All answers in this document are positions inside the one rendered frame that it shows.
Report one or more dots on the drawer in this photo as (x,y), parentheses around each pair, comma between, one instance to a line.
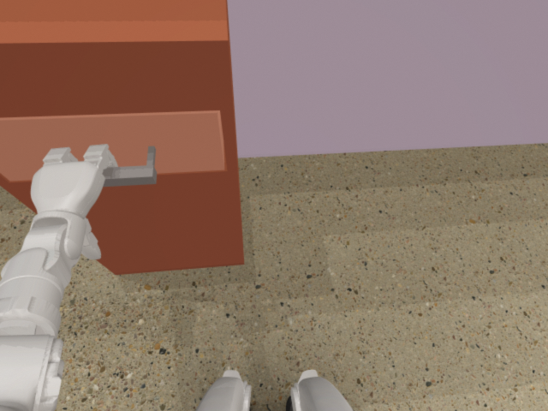
(185,141)

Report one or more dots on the robot left hand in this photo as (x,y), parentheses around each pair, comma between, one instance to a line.
(66,184)

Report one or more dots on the robot right thigh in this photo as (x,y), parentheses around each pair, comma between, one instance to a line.
(317,394)

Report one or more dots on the cabinet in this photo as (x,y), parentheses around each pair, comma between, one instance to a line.
(95,57)

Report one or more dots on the handle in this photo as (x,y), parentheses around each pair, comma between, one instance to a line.
(132,175)

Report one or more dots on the left robot forearm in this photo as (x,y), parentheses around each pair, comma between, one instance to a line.
(33,281)

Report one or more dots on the robot left upper arm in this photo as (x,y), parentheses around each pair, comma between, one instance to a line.
(31,372)

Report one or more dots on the robot right shin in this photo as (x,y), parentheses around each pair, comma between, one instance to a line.
(308,374)

